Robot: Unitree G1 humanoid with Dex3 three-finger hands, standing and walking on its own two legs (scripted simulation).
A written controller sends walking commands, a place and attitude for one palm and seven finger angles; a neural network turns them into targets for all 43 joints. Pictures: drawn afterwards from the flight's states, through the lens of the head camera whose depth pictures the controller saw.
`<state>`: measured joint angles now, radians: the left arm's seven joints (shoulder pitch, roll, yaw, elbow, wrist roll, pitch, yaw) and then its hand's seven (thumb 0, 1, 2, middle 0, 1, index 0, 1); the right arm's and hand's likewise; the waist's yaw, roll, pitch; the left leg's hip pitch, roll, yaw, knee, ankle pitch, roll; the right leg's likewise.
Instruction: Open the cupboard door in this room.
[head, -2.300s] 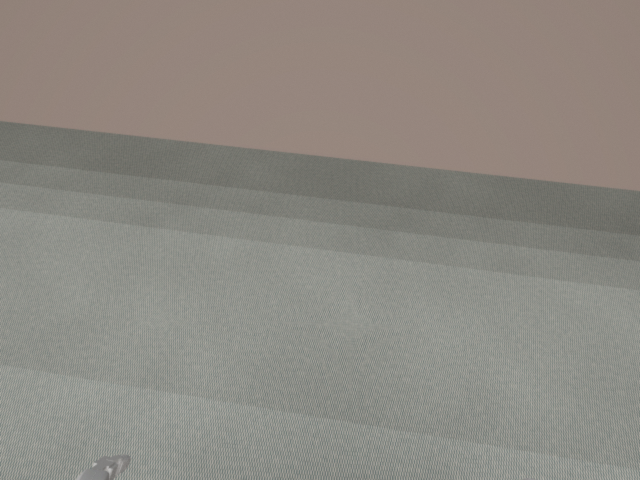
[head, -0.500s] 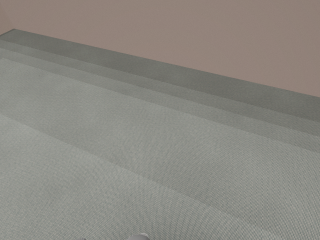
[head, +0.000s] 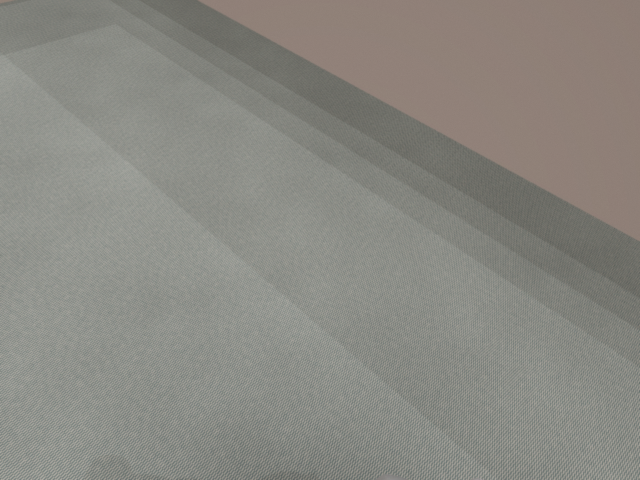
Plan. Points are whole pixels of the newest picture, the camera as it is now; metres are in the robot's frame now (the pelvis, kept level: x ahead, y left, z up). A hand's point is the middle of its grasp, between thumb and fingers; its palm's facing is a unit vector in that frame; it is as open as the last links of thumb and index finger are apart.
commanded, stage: turn or walk to find it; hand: left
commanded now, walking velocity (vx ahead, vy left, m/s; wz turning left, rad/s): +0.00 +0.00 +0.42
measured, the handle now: out of the picture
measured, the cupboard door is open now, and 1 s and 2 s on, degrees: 0 0 0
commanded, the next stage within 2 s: none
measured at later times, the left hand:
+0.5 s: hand out of the picture +0.03 +0.16 -0.14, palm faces +0.21 -0.94 -0.28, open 7.4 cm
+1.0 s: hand out of the picture -0.16 +0.17 -0.19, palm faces +0.48 -0.85 -0.23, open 7.4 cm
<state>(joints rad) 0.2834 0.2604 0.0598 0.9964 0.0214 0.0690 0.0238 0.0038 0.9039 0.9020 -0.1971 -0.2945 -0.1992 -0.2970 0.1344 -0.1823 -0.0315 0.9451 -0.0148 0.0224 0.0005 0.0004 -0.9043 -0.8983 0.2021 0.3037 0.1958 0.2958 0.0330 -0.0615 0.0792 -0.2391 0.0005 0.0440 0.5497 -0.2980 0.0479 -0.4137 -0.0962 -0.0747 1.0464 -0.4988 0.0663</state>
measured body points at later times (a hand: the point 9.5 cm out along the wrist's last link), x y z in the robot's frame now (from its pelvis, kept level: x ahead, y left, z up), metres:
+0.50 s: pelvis -0.04 -0.05 +0.00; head -0.02 -0.08 +0.45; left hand +0.02 +0.21 -0.12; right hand +0.03 -0.30 -0.16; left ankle -0.03 +0.08 -0.69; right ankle -0.01 -0.14 -0.74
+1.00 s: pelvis -0.08 -0.02 +0.00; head -0.07 +0.02 +0.44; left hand -0.19 +0.22 -0.17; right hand +0.12 -0.20 -0.13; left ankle -0.13 +0.07 -0.74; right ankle -0.03 -0.14 -0.69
